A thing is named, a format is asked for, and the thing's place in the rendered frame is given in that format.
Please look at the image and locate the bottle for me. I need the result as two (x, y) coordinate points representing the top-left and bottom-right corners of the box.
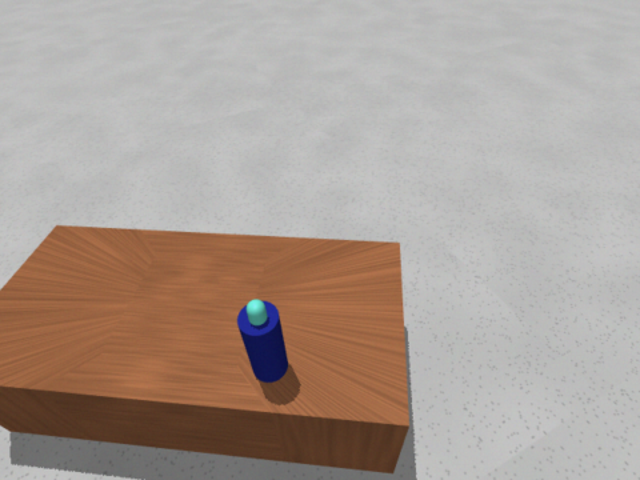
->
(237, 299), (288, 383)

